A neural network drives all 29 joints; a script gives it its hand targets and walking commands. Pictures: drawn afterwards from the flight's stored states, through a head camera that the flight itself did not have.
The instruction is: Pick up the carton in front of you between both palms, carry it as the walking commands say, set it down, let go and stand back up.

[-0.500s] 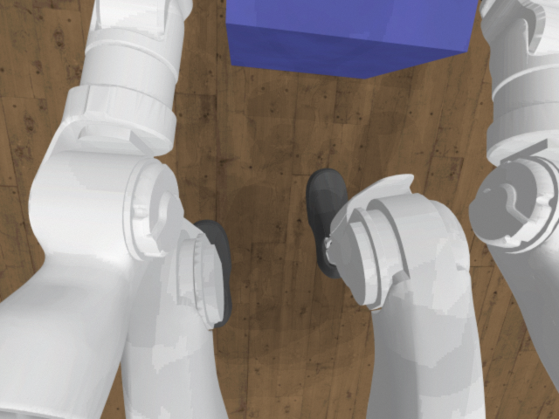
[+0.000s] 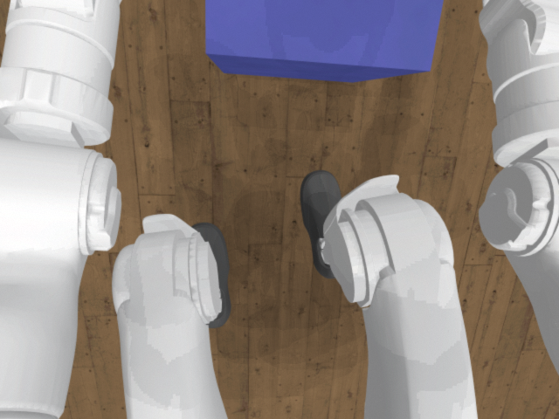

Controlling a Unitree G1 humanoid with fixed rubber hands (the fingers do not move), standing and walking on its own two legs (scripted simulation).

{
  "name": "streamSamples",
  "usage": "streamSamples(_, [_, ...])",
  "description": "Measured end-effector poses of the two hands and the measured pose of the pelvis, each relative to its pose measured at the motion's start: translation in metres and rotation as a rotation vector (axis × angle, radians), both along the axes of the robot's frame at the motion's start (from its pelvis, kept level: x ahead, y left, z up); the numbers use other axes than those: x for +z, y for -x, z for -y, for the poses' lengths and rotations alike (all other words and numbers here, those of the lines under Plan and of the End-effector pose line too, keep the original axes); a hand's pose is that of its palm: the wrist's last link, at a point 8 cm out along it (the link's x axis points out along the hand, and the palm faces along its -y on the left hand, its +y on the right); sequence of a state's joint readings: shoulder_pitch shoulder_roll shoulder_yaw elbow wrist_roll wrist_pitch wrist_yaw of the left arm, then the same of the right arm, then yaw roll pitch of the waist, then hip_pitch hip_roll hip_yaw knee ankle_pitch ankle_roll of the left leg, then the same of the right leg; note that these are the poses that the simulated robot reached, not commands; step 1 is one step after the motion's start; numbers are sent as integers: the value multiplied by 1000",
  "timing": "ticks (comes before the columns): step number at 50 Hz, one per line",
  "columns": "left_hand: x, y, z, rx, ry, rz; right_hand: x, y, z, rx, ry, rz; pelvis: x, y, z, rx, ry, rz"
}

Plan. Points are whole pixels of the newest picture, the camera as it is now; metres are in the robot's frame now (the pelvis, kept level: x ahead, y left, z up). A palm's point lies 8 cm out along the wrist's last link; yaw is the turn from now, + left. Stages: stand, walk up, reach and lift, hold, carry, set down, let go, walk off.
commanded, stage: set down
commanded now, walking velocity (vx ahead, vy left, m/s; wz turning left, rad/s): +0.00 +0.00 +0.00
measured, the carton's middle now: out of the picture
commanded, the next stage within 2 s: let go in 0.90 s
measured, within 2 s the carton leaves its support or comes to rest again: neither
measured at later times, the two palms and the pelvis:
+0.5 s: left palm out of the picture +0.62 +0.07 +0.01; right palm out of the picture +0.51 -0.30 +0.01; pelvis +0.01 +0.00 +0.11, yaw +0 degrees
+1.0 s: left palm out of the picture +0.61 +0.08 +0.16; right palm out of the picture +0.50 -0.31 +0.16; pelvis +0.04 +0.00 +0.25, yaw +0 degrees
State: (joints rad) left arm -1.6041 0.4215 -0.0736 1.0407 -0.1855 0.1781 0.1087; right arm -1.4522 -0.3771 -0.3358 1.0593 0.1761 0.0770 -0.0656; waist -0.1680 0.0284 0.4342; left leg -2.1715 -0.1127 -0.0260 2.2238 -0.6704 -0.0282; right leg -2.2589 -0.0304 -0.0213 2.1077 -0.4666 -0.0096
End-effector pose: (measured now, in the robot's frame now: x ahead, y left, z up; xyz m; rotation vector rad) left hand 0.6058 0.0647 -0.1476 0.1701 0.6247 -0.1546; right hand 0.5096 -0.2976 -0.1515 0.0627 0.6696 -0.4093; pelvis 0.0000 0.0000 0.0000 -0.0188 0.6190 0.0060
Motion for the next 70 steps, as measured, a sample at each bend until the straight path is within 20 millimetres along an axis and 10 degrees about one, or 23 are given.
streamSamples(13, [103, -5, 2, 44, -21, -19, 100, 1, 0, 1, -4, 27, 60, -2, 1, -32, -33, -103])
streamSamples(49, [305, -4, -14, 36, -18, -19, 308, 8, 9, 34, 10, 32, 242, -38, 3, -33, -31, -186])
streamSamples(70, [388, 140, -56, 164, -110, -71, 397, 118, 1, 326, 77, -132, 342, -83, 27, -37, -42, 98])
